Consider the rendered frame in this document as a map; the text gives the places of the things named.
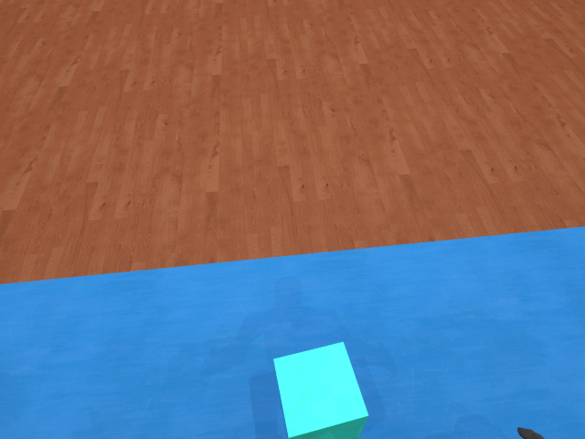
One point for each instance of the carton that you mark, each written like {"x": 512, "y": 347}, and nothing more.
{"x": 320, "y": 395}

